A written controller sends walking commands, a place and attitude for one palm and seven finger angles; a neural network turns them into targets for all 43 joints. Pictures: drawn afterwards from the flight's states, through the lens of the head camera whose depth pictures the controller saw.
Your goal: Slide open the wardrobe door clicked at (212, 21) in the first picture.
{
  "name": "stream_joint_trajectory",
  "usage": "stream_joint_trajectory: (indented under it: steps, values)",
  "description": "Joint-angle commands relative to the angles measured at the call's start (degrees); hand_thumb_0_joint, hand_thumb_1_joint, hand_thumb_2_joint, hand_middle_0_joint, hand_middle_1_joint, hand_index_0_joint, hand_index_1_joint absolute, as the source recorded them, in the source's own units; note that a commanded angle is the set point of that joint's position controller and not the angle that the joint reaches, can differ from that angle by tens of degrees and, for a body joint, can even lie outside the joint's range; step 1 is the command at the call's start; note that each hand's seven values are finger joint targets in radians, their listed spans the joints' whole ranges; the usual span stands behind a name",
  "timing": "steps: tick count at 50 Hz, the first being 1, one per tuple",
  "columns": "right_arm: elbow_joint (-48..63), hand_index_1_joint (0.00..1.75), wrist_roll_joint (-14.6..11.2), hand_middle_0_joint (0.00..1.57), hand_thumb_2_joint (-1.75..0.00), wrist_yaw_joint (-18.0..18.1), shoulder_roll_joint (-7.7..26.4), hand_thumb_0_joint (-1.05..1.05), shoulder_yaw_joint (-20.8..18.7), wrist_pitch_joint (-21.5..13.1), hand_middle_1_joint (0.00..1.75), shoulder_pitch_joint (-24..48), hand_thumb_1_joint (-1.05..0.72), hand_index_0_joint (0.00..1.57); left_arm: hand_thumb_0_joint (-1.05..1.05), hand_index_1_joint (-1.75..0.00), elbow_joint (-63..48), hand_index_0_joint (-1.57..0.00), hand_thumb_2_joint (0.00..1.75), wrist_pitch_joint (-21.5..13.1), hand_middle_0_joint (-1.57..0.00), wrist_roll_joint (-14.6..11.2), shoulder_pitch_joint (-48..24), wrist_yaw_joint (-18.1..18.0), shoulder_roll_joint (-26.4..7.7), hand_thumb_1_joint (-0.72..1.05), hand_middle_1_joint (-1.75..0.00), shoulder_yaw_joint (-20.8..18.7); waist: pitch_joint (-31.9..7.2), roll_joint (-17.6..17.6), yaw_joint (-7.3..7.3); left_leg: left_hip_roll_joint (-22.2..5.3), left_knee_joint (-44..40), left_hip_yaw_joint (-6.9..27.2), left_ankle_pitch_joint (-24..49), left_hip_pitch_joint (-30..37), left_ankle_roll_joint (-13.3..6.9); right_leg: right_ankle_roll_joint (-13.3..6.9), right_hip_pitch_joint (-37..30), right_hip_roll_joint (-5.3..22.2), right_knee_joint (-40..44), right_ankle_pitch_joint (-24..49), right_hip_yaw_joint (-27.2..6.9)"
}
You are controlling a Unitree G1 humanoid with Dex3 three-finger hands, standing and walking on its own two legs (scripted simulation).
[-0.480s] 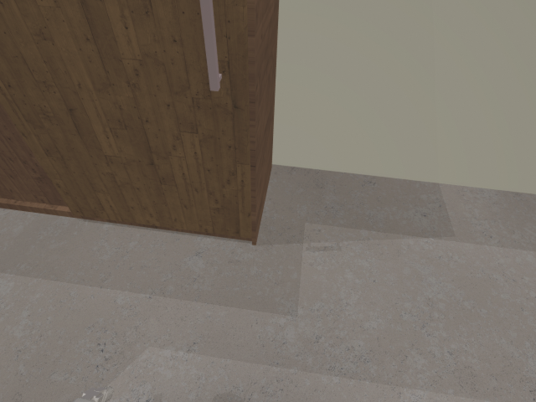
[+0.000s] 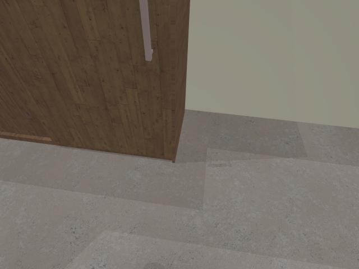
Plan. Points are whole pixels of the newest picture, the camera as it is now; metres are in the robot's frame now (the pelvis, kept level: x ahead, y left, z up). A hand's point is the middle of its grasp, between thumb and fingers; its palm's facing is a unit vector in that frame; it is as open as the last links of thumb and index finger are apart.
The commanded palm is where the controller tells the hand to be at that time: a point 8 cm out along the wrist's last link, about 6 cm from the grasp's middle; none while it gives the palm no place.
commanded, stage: stand and wait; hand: right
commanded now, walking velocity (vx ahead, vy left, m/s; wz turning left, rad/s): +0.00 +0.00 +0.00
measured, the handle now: (146, 13) +0.89 +0.17 +0.19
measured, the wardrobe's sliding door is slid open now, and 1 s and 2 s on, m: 0.00 0.00 0.00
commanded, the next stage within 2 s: look at it before walking up in 0.34 s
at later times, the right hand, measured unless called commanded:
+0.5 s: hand out of the picture +0.08 -0.23 -0.15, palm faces -0.04 +0.94 -0.33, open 7.4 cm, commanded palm none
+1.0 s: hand out of the picture +0.07 -0.24 -0.15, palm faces -0.04 +0.94 -0.33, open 7.4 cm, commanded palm none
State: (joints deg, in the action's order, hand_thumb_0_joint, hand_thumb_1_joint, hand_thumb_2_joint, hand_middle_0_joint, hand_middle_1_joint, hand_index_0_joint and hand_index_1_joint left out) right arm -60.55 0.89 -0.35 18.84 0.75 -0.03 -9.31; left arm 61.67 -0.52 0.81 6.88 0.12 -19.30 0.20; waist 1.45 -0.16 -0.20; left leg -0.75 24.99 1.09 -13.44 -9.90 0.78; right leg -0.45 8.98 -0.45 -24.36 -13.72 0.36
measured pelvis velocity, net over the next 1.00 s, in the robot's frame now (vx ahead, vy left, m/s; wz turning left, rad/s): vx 0.00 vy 0.01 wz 0.01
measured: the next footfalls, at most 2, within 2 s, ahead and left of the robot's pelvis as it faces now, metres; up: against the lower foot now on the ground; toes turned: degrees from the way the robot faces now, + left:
right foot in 1.84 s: +0.02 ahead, -0.13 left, +0.00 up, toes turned +24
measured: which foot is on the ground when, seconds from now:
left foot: down 0.00-1.00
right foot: down 0.00-1.00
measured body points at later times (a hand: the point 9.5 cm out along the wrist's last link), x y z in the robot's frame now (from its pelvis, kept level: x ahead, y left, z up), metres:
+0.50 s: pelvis +0.00 +0.01 +0.00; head -0.01 +0.01 +0.45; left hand +0.07 +0.30 -0.13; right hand +0.08 -0.28 -0.13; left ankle +0.00 +0.13 -0.74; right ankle -0.01 -0.11 -0.74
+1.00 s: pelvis +0.00 +0.01 +0.00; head +0.00 +0.01 +0.45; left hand +0.07 +0.30 -0.13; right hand +0.07 -0.29 -0.13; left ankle +0.00 +0.13 -0.74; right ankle -0.01 -0.12 -0.74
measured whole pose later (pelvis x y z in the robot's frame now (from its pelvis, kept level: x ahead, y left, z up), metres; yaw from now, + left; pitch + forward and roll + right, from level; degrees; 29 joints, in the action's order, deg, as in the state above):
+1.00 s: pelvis +0.00 +0.01 +0.00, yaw +1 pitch -2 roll +0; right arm -62.5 0.9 -0.3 19.3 0.6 -0.6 -8.5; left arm 64.2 -0.8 0.6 7.0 0.1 -19.4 0.5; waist 1.4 -0.1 0.0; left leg 0.1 21.3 1.3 -11.2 -8.2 0.2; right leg 0.2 7.1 0.4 -20.8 -11.7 0.6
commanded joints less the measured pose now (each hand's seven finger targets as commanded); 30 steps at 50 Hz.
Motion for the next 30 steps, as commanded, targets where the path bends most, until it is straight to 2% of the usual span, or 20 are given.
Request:
stream_joint_trajectory:
  steps: [1, 9, 24, 30]
  values:
    - [3.72, 0.3, -0.24, 0.2, -0.9, 1.07, 12.06, 0.0, -2.8, -1.39, 0.3, 3.06, -0.9, 0.2, 0.0, -0.3, -3.75, -0.2, 0.9, -1.49, -0.2, -0.23, -3.35, -0.88, -11.47, 0.9, -0.3, -2.51, -3.18, 0.08, 0.13, -5.72, -4.21, 5.26, 7.2, 0.25, -2.63, -1.6, -0.28, 6.73, 5.03, 7.15, -5.52]
    - [2.53, 0.3, -0.31, 0.2, -0.9, 1.09, 12.33, 0.0, -2.69, -1.57, 0.3, 3.01, -0.9, 0.2, 0.0, -0.3, -2.19, -0.2, 0.9, -1.53, -0.2, -0.24, -2.57, -0.85, -11.67, 0.9, -0.3, -2.39, -3.87, -0.45, 0.23, -6.04, -5.04, 5.89, 7.7, 0.63, -2.78, -1.27, -1.11, 6.92, 5.52, 7.14, -5.18]
    - [2.35, 0.3, -0.2, 0.2, -0.9, 1.07, 12.37, 0.0, -2.73, -1.63, 0.3, 3.73, -0.9, 0.2, 0.0, -0.3, -1.55, -0.2, 0.9, -1.48, -0.2, -0.17, -2.45, -0.77, -11.53, 0.9, -0.3, -2.29, -2.27, -0.74, 0.27, -5.84, -6.55, 6.38, 6.06, -0.33, -2.71, -1.01, -1.02, 6.99, 6.51, 6.21, -5.13]
    - [2.46, 0.3, -0.24, 0.2, -0.9, 1.1, 12.35, 0.0, -2.76, -1.8, 0.3, 3.56, -0.9, 0.2, 0.0, -0.3, -1.52, -0.2, 0.9, -1.59, -0.2, -0.21, -2.41, -0.82, -11.56, 0.9, -0.3, -2.32, -3.58, -0.38, 0.39, -5.98, -6.29, 6.29, 9.44, 0.75, -2.75, -0.88, -2.1, 7.13, 6.11, 8.62, -4.95]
